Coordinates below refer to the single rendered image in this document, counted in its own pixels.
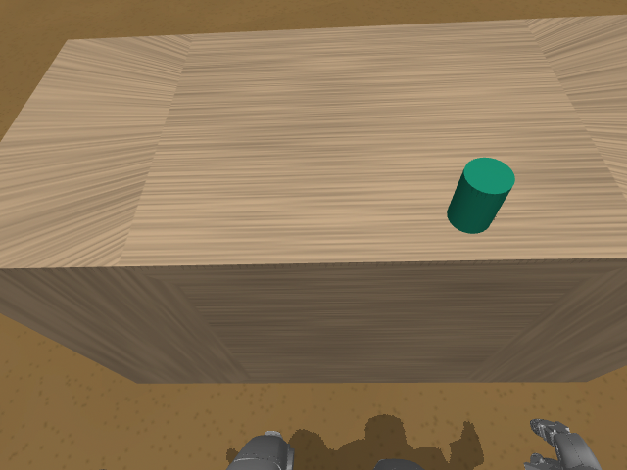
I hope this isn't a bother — can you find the right robot hand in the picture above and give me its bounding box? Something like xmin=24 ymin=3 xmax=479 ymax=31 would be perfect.
xmin=524 ymin=419 xmax=602 ymax=470

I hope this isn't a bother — can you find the can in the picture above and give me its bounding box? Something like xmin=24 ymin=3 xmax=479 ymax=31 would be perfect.
xmin=447 ymin=158 xmax=515 ymax=234

